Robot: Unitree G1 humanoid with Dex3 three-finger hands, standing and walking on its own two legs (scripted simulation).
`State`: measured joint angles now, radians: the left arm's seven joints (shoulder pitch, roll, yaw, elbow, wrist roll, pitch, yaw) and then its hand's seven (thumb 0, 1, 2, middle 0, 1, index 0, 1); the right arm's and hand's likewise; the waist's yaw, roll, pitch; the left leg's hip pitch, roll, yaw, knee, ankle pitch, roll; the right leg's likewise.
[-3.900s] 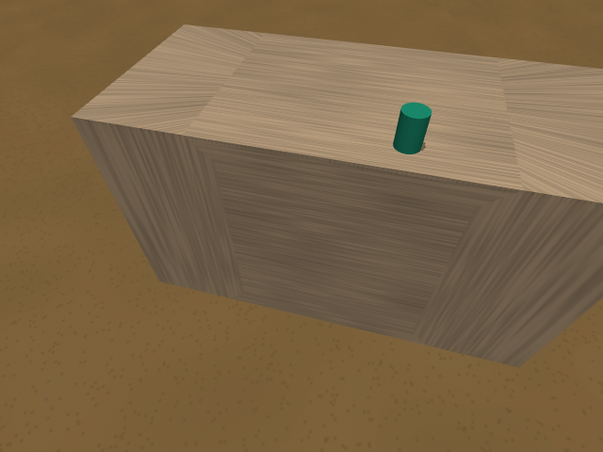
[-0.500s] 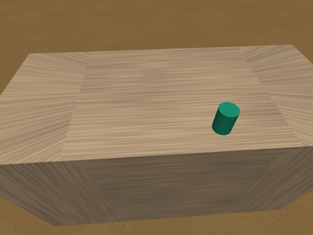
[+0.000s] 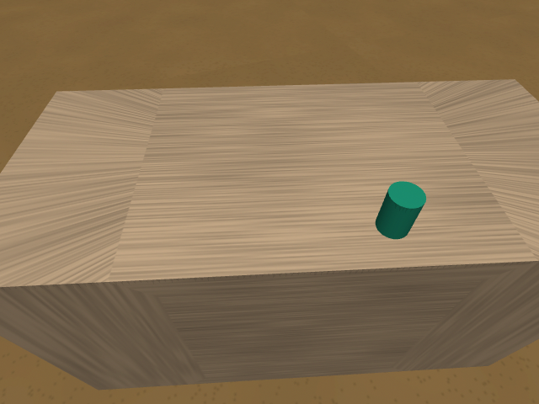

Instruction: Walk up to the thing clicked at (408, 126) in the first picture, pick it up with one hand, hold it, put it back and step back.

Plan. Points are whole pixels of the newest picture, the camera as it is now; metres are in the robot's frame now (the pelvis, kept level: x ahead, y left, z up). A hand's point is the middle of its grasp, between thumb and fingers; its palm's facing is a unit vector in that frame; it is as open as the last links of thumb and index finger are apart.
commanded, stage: stand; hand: right
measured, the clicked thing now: (399, 211) +0.44 -0.23 +0.01
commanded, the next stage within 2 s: rise first in 1.92 s
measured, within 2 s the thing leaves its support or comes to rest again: neither
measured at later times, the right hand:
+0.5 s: hand out of the picture +0.10 -0.25 -0.16, palm faces -0.03 +0.94 -0.34, open 7.4 cm
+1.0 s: hand out of the picture +0.09 -0.24 -0.16, palm faces -0.04 +0.94 -0.33, open 7.4 cm
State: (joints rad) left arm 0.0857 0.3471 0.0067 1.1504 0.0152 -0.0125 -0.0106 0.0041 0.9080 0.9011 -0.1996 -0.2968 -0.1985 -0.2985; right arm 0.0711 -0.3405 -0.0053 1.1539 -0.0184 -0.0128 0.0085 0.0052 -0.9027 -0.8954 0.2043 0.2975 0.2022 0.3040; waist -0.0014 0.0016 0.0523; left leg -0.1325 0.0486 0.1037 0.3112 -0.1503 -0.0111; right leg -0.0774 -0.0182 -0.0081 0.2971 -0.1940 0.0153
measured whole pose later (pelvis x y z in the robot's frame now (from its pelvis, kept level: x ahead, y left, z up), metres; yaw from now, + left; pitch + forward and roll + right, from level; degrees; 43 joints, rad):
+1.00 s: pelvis +0.01 +0.00 +0.00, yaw +1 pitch -1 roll +0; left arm 0.11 0.35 0.00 1.13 0.02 -0.01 0.00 0.00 0.91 0.90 -0.20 -0.30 -0.20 -0.30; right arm 0.09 -0.34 0.00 1.14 -0.02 -0.01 0.01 0.01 -0.90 -0.90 0.20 0.30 0.20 0.30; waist 0.00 0.00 0.05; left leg -0.12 0.04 0.09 0.31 -0.17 -0.01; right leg -0.05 -0.03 -0.02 0.28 -0.21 0.02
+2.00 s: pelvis +0.01 +0.01 +0.00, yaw +1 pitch -2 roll +0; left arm 0.12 0.35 0.00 1.13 0.02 -0.01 0.00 0.00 0.91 0.90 -0.20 -0.30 -0.20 -0.30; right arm 0.10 -0.34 -0.01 1.14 -0.02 -0.01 0.01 0.01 -0.90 -0.90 0.20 0.30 0.20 0.30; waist 0.00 -0.01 0.05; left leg -0.12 0.03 0.09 0.31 -0.16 0.00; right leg -0.04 -0.04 -0.03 0.28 -0.20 0.03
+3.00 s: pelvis +0.01 -0.01 +0.00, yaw +1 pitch -3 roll +0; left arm 0.24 0.24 0.14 0.62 -0.02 -0.06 0.06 -0.01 -0.52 0.04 -0.06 -0.05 -0.06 -0.05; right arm 0.43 -0.31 -0.23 -0.01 0.04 -0.12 -0.05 -0.01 0.55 -0.04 0.05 0.06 0.05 0.06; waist -0.04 -0.04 0.05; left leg -0.12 0.05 0.08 0.37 -0.19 -0.02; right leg -0.06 -0.02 -0.03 0.37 -0.26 0.01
